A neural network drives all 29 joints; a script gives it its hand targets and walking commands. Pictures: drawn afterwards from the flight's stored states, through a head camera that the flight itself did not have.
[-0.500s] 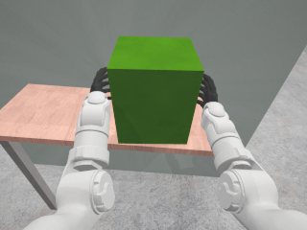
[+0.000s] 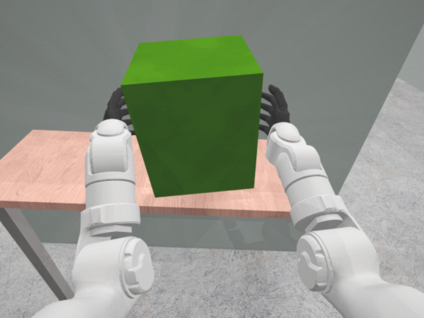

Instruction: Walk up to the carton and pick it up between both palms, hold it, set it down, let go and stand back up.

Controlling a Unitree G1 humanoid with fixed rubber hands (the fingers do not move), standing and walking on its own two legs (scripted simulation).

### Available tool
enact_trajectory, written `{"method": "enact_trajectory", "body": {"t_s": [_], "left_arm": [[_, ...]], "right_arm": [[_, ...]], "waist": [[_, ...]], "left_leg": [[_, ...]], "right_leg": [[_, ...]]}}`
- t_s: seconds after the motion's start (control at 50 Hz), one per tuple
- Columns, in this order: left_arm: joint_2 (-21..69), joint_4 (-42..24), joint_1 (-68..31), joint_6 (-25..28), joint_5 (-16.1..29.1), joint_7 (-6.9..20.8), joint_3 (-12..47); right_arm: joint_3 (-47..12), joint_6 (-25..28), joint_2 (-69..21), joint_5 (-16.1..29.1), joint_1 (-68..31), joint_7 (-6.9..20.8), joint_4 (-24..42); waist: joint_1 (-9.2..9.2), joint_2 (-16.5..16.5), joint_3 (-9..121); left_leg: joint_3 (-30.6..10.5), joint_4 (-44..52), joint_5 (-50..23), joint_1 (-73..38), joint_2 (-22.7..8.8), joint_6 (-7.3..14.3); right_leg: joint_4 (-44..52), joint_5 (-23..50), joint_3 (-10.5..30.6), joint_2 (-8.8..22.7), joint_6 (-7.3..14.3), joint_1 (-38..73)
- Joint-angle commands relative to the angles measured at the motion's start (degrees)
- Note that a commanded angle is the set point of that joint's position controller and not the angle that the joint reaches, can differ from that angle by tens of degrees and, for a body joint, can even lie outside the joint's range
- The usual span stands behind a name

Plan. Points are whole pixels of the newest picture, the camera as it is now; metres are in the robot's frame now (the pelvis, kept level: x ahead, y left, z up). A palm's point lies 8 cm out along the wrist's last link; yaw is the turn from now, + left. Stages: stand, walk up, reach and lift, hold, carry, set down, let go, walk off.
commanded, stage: reach and lift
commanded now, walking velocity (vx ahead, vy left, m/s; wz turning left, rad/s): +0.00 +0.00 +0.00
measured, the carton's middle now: (197, 116) +0.45 -0.02 +0.22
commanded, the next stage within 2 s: hold in 0.90 s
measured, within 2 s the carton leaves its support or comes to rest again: neither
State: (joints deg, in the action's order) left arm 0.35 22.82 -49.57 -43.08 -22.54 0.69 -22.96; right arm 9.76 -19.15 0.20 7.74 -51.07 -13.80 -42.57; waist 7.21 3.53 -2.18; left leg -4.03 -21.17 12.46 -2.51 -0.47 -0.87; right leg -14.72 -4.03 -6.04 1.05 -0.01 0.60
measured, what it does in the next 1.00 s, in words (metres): stands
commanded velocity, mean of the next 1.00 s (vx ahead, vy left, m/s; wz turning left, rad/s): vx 0.00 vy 0.00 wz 0.00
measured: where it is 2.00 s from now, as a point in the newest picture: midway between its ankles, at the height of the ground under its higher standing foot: outside the picture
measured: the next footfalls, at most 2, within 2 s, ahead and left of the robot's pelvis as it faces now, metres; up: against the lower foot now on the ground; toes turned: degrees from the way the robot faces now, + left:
none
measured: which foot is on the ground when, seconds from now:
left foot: down 0.00-1.00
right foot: down 0.00-1.00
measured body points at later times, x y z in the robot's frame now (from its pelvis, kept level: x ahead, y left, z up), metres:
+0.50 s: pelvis +0.00 -0.01 +0.00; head -0.06 +0.00 +0.45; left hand +0.41 +0.13 +0.26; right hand +0.39 -0.17 +0.26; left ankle +0.01 +0.13 -0.75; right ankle +0.06 -0.12 -0.75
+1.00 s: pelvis +0.01 +0.00 +0.00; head -0.07 +0.02 +0.44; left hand +0.40 +0.14 +0.28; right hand +0.39 -0.16 +0.28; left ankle +0.01 +0.13 -0.75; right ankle +0.06 -0.12 -0.75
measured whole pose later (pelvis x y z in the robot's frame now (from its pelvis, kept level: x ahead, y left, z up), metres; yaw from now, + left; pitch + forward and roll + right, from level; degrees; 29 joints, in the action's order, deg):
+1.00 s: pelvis +0.01 +0.00 +0.00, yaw -1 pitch -8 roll -1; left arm -2.1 24.0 -55.8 -49.5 -21.3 0.2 -22.9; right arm 3.1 -30.3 5.4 14.3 -58.7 -17.0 -42.4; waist 6.4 1.3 2.7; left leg -3.6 -21.7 13.0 0.2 -1.2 -1.3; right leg -15.2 -4.3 -5.6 0.3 0.4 -2.3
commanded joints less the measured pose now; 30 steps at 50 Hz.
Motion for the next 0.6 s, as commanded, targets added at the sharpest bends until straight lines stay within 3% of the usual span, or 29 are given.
{"method": "enact_trajectory", "body": {"t_s": [0.0, 0.12, 0.22, 0.32, 0.36, 0.42, 0.44, 0.46, 0.58], "left_arm": [[29.3, -8.4, -43.8, 4.2, 10.7, 9.9, 22.3], [27.8, -4.1, -47.4, 4.3, 9.6, 8.8, 18.4], [26.9, -1.6, -47.3, 3.8, 10.1, 9.0, 16.3], [25.8, -0.2, -48.9, 3.9, 10.5, 9.9, 15.7], [27.0, -2.3, -49.4, 4.4, 12.0, 10.1, 17.4], [25.1, -2.5, -47.7, 3.7, 11.3, 10.9, 17.1], [24.1, -2.1, -47.6, 3.4, 10.9, 11.5, 16.4], [23.1, -2.8, -48.6, 3.5, 10.9, 11.9, 15.7], [24.4, -2.2, -52.8, 3.2, 11.3, 12.2, 16.2]], "right_arm": [[-14.9, 2.5, -25.7, 5.5, -50.3, 10.4, 17.3], [-13.4, 1.7, -27.9, 3.5, -52.8, 12.0, 12.2], [-15.3, 0.9, -29.1, 5.1, -54.9, 11.6, 13.4], [-15.1, -0.2, -30.1, 5.2, -56.0, 10.4, 13.5], [-15.9, 0.1, -31.0, 6.5, -57.2, 9.7, 17.6], [-17.8, -2.2, -30.3, 8.7, -53.5, 8.1, 15.9], [-17.8, -2.8, -29.8, 8.9, -53.4, 7.5, 15.4], [-17.7, -3.3, -29.8, 9.1, -53.5, 7.3, 15.2], [-15.3, -4.5, -29.0, 9.3, -55.4, 7.9, 13.4]], "waist": [[1.25, -8.3, 25.0], [-1.16, -6.2, 24.8], [-2.42, -3.6, 27.8], [-1.85, -2.5, 28.9], [-1.30, -3.1, 32.9], [-0.10, -3.5, 30.3], [0.37, -2.5, 29.6], [-0.42, -1.9, 28.2], [0.08, -4.7, 26.4]], "left_leg": [[4.3, 5.5, -12.5, 9.0, 2.4, -2.4], [5.2, 7.8, -4.8, 13.3, 2.4, -0.4], [5.6, 6.8, -7.8, 13.1, 3.2, 0.6], [6.0, 6.7, -6.2, 14.2, 4.0, 1.1], [5.7, 5.3, -9.1, 13.1, 4.3, 0.6], [5.3, 4.1, -12.7, 11.8, 5.0, 0.2], [5.0, 4.6, -10.9, 12.2, 4.9, 0.3], [5.2, 5.3, -8.4, 13.7, 4.9, 0.7], [4.3, 6.7, -7.4, 14.9, 3.7, -0.1]], "right_leg": [[-2.6, 3.1, -1.2, -5.1, -0.7, 16.5], [-2.9, -0.8, -0.1, -4.5, -1.0, 16.9], [-2.9, 3.3, 0.7, -4.2, -1.6, 19.5], [-2.5, 3.6, 1.6, -3.6, -2.2, 19.7], [-3.3, 7.5, 1.6, -3.6, -2.3, 20.8], [-3.3, 13.5, 2.4, -3.4, -3.0, 23.3], [-3.2, 12.4, 2.6, -3.3, -3.2, 23.0], [-2.9, 9.7, 2.8, -3.3, -3.4, 22.6], [-2.6, 4.2, 1.7, -3.9, -2.1, 19.5]]}}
